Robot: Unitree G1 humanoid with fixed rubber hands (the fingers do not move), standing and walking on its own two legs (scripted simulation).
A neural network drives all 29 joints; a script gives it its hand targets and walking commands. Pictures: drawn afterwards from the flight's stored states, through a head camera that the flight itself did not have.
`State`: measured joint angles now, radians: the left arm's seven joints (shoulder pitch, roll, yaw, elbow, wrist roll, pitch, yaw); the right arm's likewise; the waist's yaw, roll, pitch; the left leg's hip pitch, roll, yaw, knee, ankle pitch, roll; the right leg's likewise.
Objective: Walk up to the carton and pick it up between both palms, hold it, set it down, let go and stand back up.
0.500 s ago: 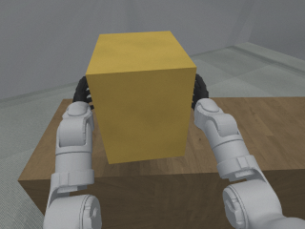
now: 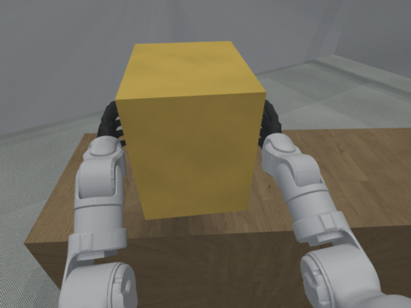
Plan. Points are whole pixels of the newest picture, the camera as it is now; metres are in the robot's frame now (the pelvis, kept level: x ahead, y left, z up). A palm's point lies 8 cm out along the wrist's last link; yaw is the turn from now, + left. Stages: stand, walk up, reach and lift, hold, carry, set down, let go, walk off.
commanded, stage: hold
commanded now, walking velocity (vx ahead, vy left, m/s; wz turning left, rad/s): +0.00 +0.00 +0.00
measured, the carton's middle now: (190, 125) +0.42 +0.01 +0.20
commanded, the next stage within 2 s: none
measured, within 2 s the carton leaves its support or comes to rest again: neither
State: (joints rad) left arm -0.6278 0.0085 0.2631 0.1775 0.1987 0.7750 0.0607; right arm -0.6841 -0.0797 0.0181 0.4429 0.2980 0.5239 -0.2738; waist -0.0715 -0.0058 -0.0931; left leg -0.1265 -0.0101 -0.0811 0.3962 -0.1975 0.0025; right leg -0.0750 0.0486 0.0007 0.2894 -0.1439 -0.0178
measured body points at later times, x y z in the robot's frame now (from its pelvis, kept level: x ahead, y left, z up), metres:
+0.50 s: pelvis +0.00 +0.00 +0.00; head -0.06 +0.02 +0.44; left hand +0.38 +0.16 +0.20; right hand +0.37 -0.14 +0.20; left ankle +0.02 +0.11 -0.75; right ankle +0.01 -0.11 -0.75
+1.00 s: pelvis +0.00 +0.00 +0.00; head -0.07 +0.02 +0.44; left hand +0.37 +0.17 +0.20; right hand +0.37 -0.14 +0.20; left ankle +0.02 +0.11 -0.75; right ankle +0.01 -0.11 -0.75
